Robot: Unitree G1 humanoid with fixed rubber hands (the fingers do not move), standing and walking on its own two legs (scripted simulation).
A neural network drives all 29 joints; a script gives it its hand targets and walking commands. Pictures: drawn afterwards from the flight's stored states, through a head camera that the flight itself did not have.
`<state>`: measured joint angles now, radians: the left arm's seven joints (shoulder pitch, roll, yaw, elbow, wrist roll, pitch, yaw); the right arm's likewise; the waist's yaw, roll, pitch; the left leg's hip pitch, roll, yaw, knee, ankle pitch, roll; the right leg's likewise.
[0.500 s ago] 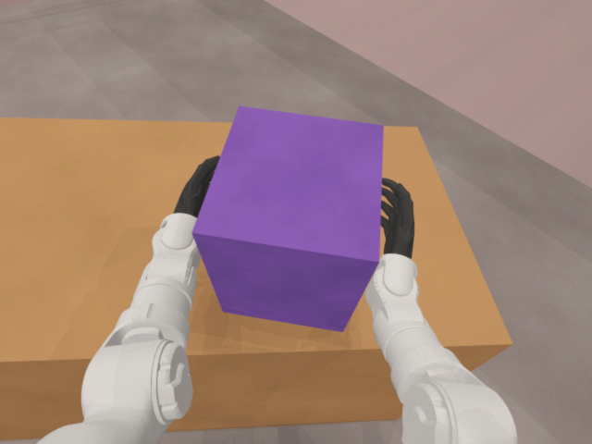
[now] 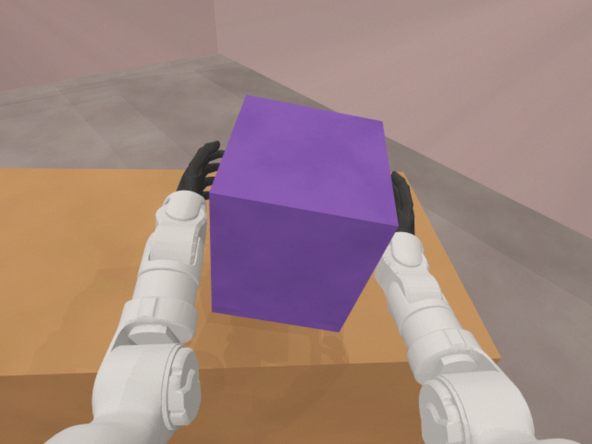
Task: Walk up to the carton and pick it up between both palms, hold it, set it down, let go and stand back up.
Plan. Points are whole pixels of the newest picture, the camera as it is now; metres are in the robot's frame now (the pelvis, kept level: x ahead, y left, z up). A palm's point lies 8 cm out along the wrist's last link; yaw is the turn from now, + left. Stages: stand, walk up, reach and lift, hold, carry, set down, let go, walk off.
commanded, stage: reach and lift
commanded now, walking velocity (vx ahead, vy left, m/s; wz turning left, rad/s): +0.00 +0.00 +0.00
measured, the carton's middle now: (294, 219) +0.40 -0.01 +0.13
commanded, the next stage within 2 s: hold in 1.30 s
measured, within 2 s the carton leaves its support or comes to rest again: neither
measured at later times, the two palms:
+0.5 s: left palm (186, 192) +0.39 +0.14 +0.19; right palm (396, 201) +0.38 -0.15 +0.18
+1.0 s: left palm (178, 184) +0.38 +0.14 +0.21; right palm (399, 189) +0.37 -0.14 +0.20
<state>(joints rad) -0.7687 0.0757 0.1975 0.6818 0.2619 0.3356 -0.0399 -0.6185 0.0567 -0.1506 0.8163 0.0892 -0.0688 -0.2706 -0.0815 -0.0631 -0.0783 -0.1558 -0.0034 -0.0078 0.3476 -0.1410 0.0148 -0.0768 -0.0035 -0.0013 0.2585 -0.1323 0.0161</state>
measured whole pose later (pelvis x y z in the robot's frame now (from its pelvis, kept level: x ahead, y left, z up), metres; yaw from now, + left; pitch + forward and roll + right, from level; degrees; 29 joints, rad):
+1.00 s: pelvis -0.01 +0.00 +0.00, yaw +0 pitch -4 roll -1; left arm -0.76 0.01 0.24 0.31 0.27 0.74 0.05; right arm -0.79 -0.05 -0.08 0.72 0.23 0.27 -0.20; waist -0.08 -0.06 -0.05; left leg -0.13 0.00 -0.01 0.35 -0.14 0.01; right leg -0.05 0.00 0.00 0.26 -0.13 0.02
